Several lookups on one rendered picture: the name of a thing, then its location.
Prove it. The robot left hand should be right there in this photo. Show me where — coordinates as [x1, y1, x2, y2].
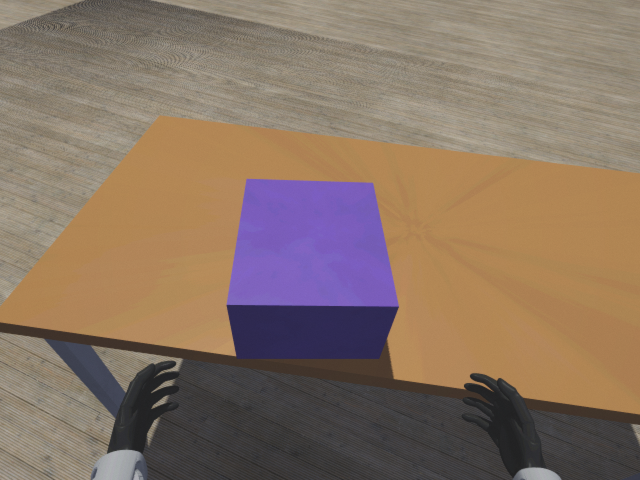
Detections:
[107, 361, 179, 454]

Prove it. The robot right hand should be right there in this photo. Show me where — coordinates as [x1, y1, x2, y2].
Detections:
[462, 373, 547, 478]

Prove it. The carton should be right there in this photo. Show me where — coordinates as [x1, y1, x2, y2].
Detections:
[227, 179, 399, 359]

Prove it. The robot left forearm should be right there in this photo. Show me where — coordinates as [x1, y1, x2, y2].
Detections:
[91, 450, 148, 480]

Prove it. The table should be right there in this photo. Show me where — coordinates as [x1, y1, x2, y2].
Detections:
[0, 115, 640, 480]

